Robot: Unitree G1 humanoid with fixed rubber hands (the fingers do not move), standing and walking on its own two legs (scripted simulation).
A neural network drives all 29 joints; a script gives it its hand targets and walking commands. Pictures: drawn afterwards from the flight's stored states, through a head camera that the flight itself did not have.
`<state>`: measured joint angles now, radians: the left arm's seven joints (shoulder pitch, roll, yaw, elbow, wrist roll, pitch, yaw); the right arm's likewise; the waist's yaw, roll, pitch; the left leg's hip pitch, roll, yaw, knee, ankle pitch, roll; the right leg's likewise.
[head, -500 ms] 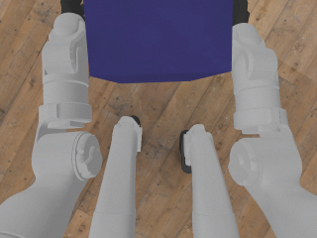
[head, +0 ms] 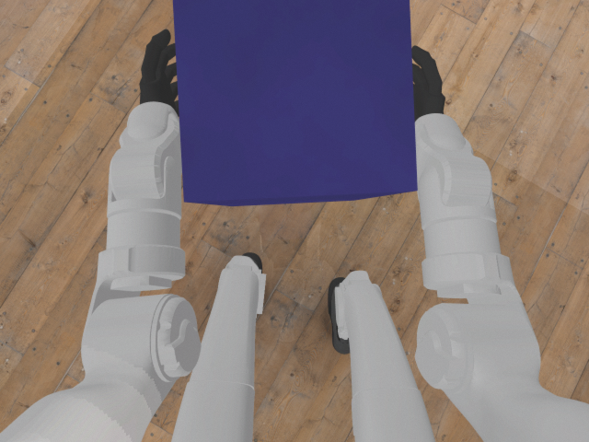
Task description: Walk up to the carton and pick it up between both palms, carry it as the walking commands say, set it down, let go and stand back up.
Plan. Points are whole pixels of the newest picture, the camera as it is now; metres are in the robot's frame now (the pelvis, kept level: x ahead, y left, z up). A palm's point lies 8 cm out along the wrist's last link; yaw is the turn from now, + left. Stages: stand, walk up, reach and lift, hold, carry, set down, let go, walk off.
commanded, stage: reach and lift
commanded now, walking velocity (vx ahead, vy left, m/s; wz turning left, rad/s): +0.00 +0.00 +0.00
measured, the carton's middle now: (290, 94) +0.52 +0.04 -0.10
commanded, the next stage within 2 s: none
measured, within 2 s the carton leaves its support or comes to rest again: neither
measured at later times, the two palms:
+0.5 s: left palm (125, 81) +0.45 +0.18 +0.05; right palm (474, 99) +0.46 -0.12 +0.04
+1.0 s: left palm (75, 89) +0.41 +0.18 +0.11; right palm (533, 96) +0.43 -0.12 +0.12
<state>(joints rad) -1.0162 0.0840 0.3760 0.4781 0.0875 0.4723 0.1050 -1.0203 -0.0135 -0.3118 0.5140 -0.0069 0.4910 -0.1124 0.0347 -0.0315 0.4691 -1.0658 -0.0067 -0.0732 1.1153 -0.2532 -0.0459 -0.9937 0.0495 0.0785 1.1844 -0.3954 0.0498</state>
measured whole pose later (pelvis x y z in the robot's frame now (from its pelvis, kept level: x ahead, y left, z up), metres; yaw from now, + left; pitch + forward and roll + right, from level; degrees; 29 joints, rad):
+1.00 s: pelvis +0.12 +0.00 +0.11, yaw +1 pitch +4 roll +0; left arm -0.31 -0.09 0.31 0.40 0.20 0.55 0.02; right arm -0.34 0.17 -0.29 0.45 -0.20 0.58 0.03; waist 0.03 -0.03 -0.09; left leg -0.40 0.00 -0.07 0.50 -0.18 -0.04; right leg -0.31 0.01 0.09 0.52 -0.29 0.02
